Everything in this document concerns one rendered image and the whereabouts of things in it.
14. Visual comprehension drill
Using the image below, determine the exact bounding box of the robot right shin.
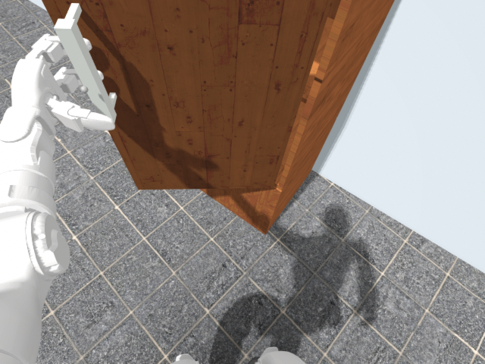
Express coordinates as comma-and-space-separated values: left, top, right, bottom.
259, 347, 278, 359

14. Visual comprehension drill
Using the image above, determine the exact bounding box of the robot left hand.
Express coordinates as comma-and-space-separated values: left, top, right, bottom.
11, 34, 115, 132

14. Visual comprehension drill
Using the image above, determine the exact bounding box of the left robot upper arm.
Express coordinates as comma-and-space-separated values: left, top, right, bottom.
0, 211, 70, 364

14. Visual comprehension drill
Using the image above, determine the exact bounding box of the robot left shin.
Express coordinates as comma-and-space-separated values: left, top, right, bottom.
176, 354, 195, 361

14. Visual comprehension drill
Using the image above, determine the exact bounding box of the robot shin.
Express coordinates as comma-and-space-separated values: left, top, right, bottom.
259, 347, 278, 359
176, 354, 195, 361

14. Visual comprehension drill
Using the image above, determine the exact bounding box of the handle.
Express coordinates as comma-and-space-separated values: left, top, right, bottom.
54, 3, 117, 123

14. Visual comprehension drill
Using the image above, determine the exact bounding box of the cupboard door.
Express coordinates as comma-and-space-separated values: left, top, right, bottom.
42, 0, 333, 190

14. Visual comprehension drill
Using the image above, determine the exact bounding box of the robot left forearm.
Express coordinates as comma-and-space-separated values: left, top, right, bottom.
0, 105, 57, 220

